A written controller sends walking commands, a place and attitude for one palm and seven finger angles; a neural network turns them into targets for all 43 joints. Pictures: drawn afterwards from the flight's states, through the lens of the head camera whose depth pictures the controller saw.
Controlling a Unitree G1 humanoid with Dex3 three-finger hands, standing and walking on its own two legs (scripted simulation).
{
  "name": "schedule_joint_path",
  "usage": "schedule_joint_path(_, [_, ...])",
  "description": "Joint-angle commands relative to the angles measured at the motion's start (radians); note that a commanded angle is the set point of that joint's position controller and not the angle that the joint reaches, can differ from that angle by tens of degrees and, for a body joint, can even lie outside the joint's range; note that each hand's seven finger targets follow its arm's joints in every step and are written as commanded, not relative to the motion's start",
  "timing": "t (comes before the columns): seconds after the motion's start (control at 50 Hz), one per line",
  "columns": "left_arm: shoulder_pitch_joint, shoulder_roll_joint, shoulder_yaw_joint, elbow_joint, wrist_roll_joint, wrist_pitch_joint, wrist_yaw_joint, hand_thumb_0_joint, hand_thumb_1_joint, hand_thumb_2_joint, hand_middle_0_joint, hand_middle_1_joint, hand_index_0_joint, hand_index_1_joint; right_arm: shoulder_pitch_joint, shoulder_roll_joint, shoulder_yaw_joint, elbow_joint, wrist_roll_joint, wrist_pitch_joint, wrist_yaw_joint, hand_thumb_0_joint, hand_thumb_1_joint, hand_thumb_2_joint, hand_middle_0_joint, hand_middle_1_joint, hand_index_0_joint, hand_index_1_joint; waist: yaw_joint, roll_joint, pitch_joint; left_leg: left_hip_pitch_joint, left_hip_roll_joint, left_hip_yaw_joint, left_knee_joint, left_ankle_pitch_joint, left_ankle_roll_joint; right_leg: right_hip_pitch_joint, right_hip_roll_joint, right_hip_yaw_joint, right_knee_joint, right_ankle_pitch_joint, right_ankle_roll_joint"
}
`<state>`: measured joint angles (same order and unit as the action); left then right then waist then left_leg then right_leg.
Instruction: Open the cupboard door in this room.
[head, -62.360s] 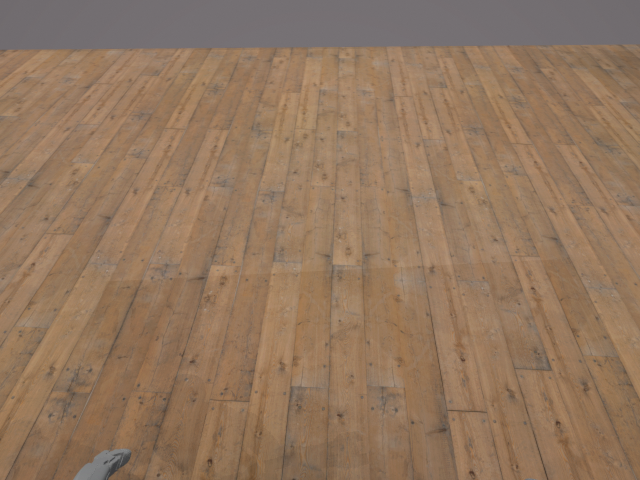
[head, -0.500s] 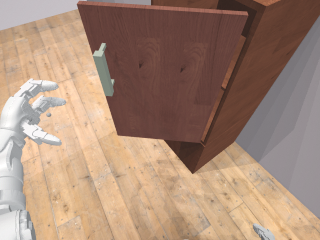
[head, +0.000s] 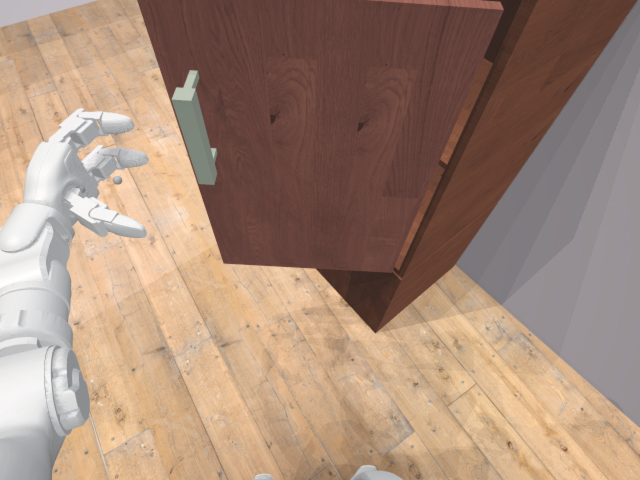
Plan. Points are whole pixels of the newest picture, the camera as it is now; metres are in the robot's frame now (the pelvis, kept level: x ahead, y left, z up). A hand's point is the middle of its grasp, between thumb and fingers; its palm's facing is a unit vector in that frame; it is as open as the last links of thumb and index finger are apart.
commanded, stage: move the hooked fingers beside the handle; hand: left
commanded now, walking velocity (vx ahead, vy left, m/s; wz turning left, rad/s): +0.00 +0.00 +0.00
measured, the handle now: (200, 130) +0.55 +0.15 +0.09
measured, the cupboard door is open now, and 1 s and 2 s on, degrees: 48 48 48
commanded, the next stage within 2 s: slide the fingers in behind the handle in 1.50 s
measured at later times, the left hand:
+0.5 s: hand (158, 142) +0.52 +0.20 +0.10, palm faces -0.07 -1.00 +0.01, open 14.0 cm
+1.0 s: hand (142, 163) +0.48 +0.21 +0.10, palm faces -0.06 -1.00 -0.01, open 14.0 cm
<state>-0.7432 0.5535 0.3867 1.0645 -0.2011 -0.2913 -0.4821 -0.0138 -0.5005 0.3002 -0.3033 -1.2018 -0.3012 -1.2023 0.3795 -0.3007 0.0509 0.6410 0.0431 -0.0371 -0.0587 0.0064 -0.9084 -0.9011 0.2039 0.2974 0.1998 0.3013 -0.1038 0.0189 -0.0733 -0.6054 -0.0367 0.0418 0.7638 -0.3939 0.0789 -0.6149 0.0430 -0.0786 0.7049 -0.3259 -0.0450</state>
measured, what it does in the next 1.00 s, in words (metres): stands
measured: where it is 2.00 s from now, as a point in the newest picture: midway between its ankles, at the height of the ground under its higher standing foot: outside the picture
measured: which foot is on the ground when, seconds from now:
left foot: down 0.00-1.00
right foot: down 0.00-1.00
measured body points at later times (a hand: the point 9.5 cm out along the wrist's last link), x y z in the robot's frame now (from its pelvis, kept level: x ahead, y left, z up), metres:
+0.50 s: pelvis +0.01 +0.01 -0.01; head +0.12 +0.02 +0.43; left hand +0.51 +0.25 +0.11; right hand -0.02 -0.26 -0.12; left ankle -0.02 +0.06 -0.71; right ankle +0.01 -0.09 -0.71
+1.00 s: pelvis +0.01 -0.01 -0.01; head +0.10 +0.01 +0.43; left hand +0.48 +0.27 +0.10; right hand +0.04 -0.28 -0.11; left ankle -0.02 +0.06 -0.71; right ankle +0.01 -0.09 -0.71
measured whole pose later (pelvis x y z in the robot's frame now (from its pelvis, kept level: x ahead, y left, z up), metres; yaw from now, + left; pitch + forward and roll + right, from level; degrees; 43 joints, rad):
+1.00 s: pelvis +0.01 -0.01 -0.01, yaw -1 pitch +16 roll -2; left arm -0.85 0.58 0.40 1.16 -0.16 -0.30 -0.43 -0.01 -0.50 0.30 -0.30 -1.20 -0.30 -1.20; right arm 0.38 -0.30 0.05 0.59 0.03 0.07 -0.04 0.00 -0.91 -0.90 0.20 0.30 0.20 0.30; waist -0.13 0.02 -0.09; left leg -0.68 -0.01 0.04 0.81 -0.42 0.07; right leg -0.68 0.07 -0.08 0.73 -0.34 -0.05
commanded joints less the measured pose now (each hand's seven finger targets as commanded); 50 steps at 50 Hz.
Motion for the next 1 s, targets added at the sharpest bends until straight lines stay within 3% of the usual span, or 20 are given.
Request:
schedule_joint_path(0.0, [-0.445, 0.249, 0.027, -0.175, -0.023, -0.057, 0.017, 0.000, -0.500, 0.300, -0.300, -1.200, -0.300, -1.200, 0.107, -0.174, -0.070, -0.077, -0.004, -0.015, -0.006, 0.000, -0.900, -0.900, 0.200, 0.300, 0.200, 0.300, -0.016, 0.079, -0.380, 0.259, 0.059, -0.127, -0.076, 0.441, -0.067, 0.089, -0.015, 0.056, -0.039, 0.273, 0.011])
schedule_joint_path(0.12, [-0.531, 0.320, 0.069, -0.139, 0.007, -0.082, 0.058, 0.000, -0.500, 0.300, -0.300, -1.200, -0.300, -1.200, 0.146, -0.179, -0.070, -0.063, -0.014, 0.019, 0.004, 0.000, -0.900, -0.900, 0.200, 0.300, 0.200, 0.300, -0.024, 0.081, -0.396, 0.243, 0.063, -0.129, -0.052, 0.486, -0.074, 0.077, -0.007, 0.058, -0.018, 0.291, 0.009])
schedule_joint_path(0.18, [-0.588, 0.273, 0.028, -0.150, 0.033, -0.099, 0.069, 0.000, -0.500, 0.300, -0.300, -1.200, -0.300, -1.200, 0.160, -0.173, -0.074, -0.055, -0.021, 0.028, 0.011, 0.000, -0.900, -0.900, 0.200, 0.300, 0.200, 0.300, -0.039, 0.168, -0.434, 0.330, 0.073, -0.152, -0.039, 0.562, -0.094, 0.002, -0.004, 0.051, -0.012, 0.270, 0.011])
schedule_joint_path(0.28, [-0.624, 0.255, 0.031, -0.061, 0.029, -0.089, 0.084, 0.000, -0.500, 0.300, -0.300, -1.200, -0.300, -1.200, 0.196, -0.184, -0.077, -0.034, -0.027, 0.050, 0.017, 0.000, -0.900, -0.900, 0.200, 0.300, 0.200, 0.300, -0.063, 0.097, -0.426, 0.318, 0.083, -0.168, -0.021, 0.569, -0.094, -0.038, 0.006, 0.043, -0.009, 0.255, 0.015])
schedule_joint_path(0.34, [-0.707, 0.234, -0.004, -0.042, 0.048, -0.079, 0.095, 0.000, -0.500, 0.300, -0.300, -1.200, -0.300, -1.200, 0.215, -0.183, -0.072, -0.023, -0.031, 0.059, 0.019, 0.000, -0.900, -0.900, 0.200, 0.300, 0.200, 0.300, -0.087, 0.138, -0.418, 0.319, 0.085, -0.176, -0.017, 0.570, -0.097, -0.075, 0.006, 0.040, -0.001, 0.242, 0.015])
schedule_joint_path(0.36, [-0.705, 0.252, 0.008, -0.036, 0.059, -0.081, 0.102, 0.000, -0.500, 0.300, -0.300, -1.200, -0.300, -1.200, 0.220, -0.183, -0.076, -0.020, -0.033, 0.061, 0.022, 0.000, -0.900, -0.900, 0.200, 0.300, 0.200, 0.300, -0.079, 0.169, -0.425, 0.331, 0.087, -0.181, -0.011, 0.582, -0.103, -0.091, 0.006, 0.040, 0.001, 0.233, 0.012])
schedule_joint_path(0.38, [-0.653, 0.268, 0.031, -0.024, 0.063, -0.079, 0.109, 0.000, -0.500, 0.300, -0.300, -1.200, -0.300, -1.200, 0.227, -0.185, -0.076, -0.027, -0.037, 0.065, 0.025, 0.000, -0.900, -0.900, 0.200, 0.300, 0.200, 0.300, -0.066, 0.135, -0.448, 0.323, 0.086, -0.176, -0.006, 0.582, -0.099, -0.073, 0.007, 0.041, 0.004, 0.241, 0.013])
schedule_joint_path(0.48, [-0.552, 0.318, 0.096, -0.064, 0.057, -0.093, 0.121, 0.000, -0.500, 0.300, -0.300, -1.200, -0.300, -1.200, 0.230, -0.179, -0.077, -0.065, -0.040, 0.083, 0.036, 0.000, -0.900, -0.900, 0.200, 0.300, 0.200, 0.300, -0.027, 0.101, -0.518, 0.281, 0.078, -0.138, 0.006, 0.630, -0.087, 0.042, 0.011, 0.053, 0.013, 0.343, 0.014])
schedule_joint_path(0.52, [-0.547, 0.334, 0.092, -0.053, 0.060, -0.087, 0.114, 0.000, -0.500, 0.300, -0.300, -1.200, -0.300, -1.200, 0.227, -0.180, -0.072, -0.077, -0.034, 0.092, 0.032, 0.000, -0.900, -0.900, 0.200, 0.300, 0.200, 0.300, -0.038, 0.056, -0.470, 0.194, 0.069, -0.118, -0.001, 0.555, -0.065, 0.088, 0.010, 0.058, 0.013, 0.362, 0.012])
schedule_joint_path(0.56, [-0.556, 0.351, 0.091, -0.057, 0.071, -0.085, 0.103, 0.000, -0.500, 0.300, -0.300, -1.200, -0.300, -1.200, 0.219, -0.177, -0.070, -0.083, -0.029, 0.101, 0.029, 0.000, -0.900, -0.900, 0.200, 0.300, 0.200, 0.300, -0.036, 0.074, -0.439, 0.155, 0.063, -0.102, -0.010, 0.495, -0.052, 0.112, 0.009, 0.071, 0.004, 0.366, 0.015])
schedule_joint_path(0.6, [-0.557, 0.345, 0.086, -0.119, 0.063, -0.097, 0.095, 0.000, -0.500, 0.300, -0.300, -1.200, -0.300, -1.200, 0.211, -0.173, -0.071, -0.096, -0.027, 0.104, 0.028, 0.000, -0.900, -0.900, 0.200, 0.300, 0.200, 0.300, -0.033, 0.101, -0.469, 0.181, 0.063, -0.100, -0.014, 0.501, -0.049, 0.125, 0.008, 0.073, 0.002, 0.375, 0.014])
schedule_joint_path(0.64, [-0.582, 0.365, 0.100, -0.203, 0.051, -0.119, 0.086, 0.000, -0.500, 0.300, -0.300, -1.200, -0.300, -1.200, 0.207, -0.171, -0.074, -0.098, -0.027, 0.105, 0.026, 0.000, -0.900, -0.900, 0.200, 0.300, 0.200, 0.300, -0.026, 0.182, -0.535, 0.269, 0.069, -0.108, -0.002, 0.583, -0.061, 0.113, 0.013, 0.074, 0.008, 0.395, 0.011])
schedule_joint_path(0.72, [-0.523, 0.327, 0.090, -0.166, 0.016, -0.108, 0.068, 0.000, -0.500, 0.300, -0.300, -1.200, -0.300, -1.200, 0.194, -0.166, -0.074, -0.091, -0.018, 0.103, 0.021, 0.000, -0.900, -0.900, 0.200, 0.300, 0.200, 0.300, -0.038, 0.105, -0.475, 0.237, 0.069, -0.100, -0.005, 0.550, -0.046, 0.130, 0.013, 0.072, -0.008, 0.405, 0.013])
schedule_joint_path(0.74, [-0.533, 0.275, 0.045, -0.139, 0.015, -0.093, 0.058, 0.000, -0.500, 0.300, -0.300, -1.200, -0.300, -1.200, 0.185, -0.161, -0.068, -0.086, -0.016, 0.102, 0.022, 0.000, -0.900, -0.900, 0.200, 0.300, 0.200, 0.300, -0.053, 0.113, -0.438, 0.225, 0.066, -0.092, -0.013, 0.520, -0.041, 0.116, 0.013, 0.075, -0.018, 0.401, 0.018])
schedule_joint_path(0.76, [-0.506, 0.303, 0.068, -0.108, 0.019, -0.079, 0.055, 0.000, -0.500, 0.300, -0.300, -1.200, -0.300, -1.200, 0.188, -0.167, -0.071, -0.081, -0.015, 0.104, 0.019, 0.000, -0.900, -0.900, 0.200, 0.300, 0.200, 0.300, -0.045, 0.080, -0.408, 0.189, 0.064, -0.091, -0.015, 0.484, -0.037, 0.119, 0.010, 0.075, -0.021, 0.386, 0.018])
schedule_joint_path(0.78, [-0.502, 0.275, 0.036, -0.083, 0.022, -0.063, 0.050, 0.000, -0.500, 0.300, -0.300, -1.200, -0.300, -1.200, 0.178, -0.164, -0.067, -0.085, -0.013, 0.103, 0.018, 0.000, -0.900, -0.900, 0.200, 0.300, 0.200, 0.300, -0.053, 0.103, -0.376, 0.165, 0.059, -0.082, -0.022, 0.444, -0.034, 0.111, 0.005, 0.079, -0.026, 0.371, 0.020])
schedule_joint_path(0.88, [-0.480, 0.295, 0.045, -0.091, 0.018, -0.052, 0.046, 0.000, -0.500, 0.300, -0.300, -1.200, -0.300, -1.200, 0.170, -0.168, -0.065, -0.101, -0.012, 0.100, 0.016, 0.000, -0.900, -0.900, 0.200, 0.300, 0.200, 0.300, -0.038, 0.071, -0.385, 0.140, 0.053, -0.082, -0.020, 0.430, -0.032, 0.136, 0.001, 0.083, -0.019, 0.378, 0.017])
schedule_joint_path(0.94, [-0.584, 0.281, 0.022, -0.136, 0.009, -0.078, 0.045, 0.000, -0.500, 0.300, -0.300, -1.200, -0.300, -1.200, 0.160, -0.168, -0.064, -0.095, -0.012, 0.095, 0.013, 0.000, -0.900, -0.900, 0.200, 0.300, 0.200, 0.300, -0.066, 0.077, -0.399, 0.151, 0.053, -0.084, -0.011, 0.412, -0.032, 0.125, 0.001, 0.089, -0.014, 0.374, 0.018])
schedule_joint_path(0.96, [-0.606, 0.318, 0.051, -0.145, 0.012, -0.091, 0.051, 0.000, -0.500, 0.300, -0.300, -1.200, -0.300, -1.200, 0.160, -0.172, -0.067, -0.092, -0.013, 0.093, 0.011, 0.000, -0.900, -0.900, 0.200, 0.300, 0.200, 0.300, -0.059, 0.089, -0.415, 0.158, 0.053, -0.091, -0.008, 0.411, -0.035, 0.125, 0.001, 0.090, -0.011, 0.363, 0.017])
schedule_joint_path(0.98, [-0.601, 0.304, 0.042, -0.135, 0.012, -0.096, 0.054, 0.000, -0.500, 0.300, -0.300, -1.200, -0.300, -1.200, 0.157, -0.170, -0.064, -0.093, -0.013, 0.091, 0.012, 0.000, -0.900, -0.900, 0.200, 0.300, 0.200, 0.300, -0.059, 0.091, -0.425, 0.163, 0.052, -0.092, -0.008, 0.399, -0.035, 0.121, 0.001, 0.090, -0.011, 0.347, 0.017])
